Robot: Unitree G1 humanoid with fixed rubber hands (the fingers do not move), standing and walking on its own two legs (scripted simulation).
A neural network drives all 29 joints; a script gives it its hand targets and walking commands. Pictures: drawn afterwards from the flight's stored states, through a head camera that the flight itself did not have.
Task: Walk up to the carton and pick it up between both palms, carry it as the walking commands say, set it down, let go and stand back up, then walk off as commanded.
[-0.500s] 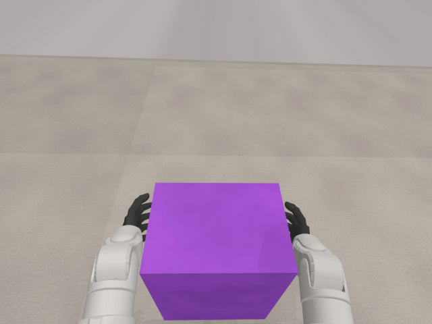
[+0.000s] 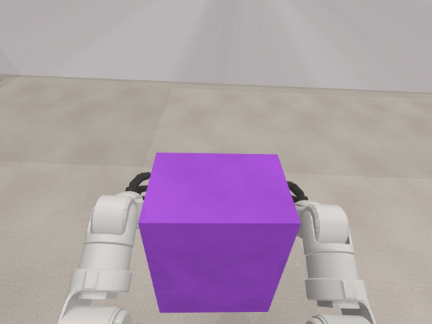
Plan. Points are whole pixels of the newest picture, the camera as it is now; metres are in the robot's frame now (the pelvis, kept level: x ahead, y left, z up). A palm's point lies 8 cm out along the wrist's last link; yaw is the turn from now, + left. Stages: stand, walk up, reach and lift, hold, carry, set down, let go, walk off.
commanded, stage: carry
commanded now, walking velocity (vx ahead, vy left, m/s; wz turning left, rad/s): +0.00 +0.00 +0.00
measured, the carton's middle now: (215, 237) +0.27 +0.02 +0.06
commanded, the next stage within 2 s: none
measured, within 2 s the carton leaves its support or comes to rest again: neither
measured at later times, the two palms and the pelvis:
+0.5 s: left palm (119, 235) +0.24 +0.18 +0.09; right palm (296, 240) +0.26 -0.13 +0.09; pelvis -0.04 +0.00 +0.00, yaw +1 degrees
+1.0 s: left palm (126, 255) +0.21 +0.16 +0.08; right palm (310, 258) +0.23 -0.14 +0.08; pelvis -0.07 -0.01 -0.01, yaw +2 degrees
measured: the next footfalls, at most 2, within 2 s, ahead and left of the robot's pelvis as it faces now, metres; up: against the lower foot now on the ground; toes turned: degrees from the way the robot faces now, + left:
left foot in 1.28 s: +0.04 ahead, +0.09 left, +0.00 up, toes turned +3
right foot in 1.44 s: +0.04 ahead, -0.12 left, +0.00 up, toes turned -1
